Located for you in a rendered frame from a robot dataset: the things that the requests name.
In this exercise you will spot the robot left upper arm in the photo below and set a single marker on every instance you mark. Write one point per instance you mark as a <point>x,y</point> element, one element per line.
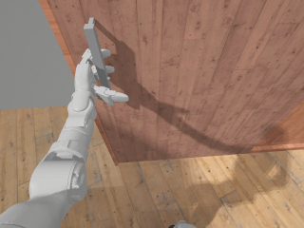
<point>55,187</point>

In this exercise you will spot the left robot forearm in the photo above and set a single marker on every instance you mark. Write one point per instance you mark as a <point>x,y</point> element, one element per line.
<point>77,132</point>

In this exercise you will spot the wardrobe door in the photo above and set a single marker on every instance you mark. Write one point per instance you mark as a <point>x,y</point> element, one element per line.
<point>204,78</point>
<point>288,131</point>

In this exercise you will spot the robot left hand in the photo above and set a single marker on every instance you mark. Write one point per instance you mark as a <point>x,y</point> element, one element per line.
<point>86,76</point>

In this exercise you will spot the robot right shin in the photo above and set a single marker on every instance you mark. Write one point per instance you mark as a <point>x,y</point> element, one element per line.
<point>180,222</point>

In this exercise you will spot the handle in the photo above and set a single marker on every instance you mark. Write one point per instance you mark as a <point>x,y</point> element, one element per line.
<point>96,52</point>

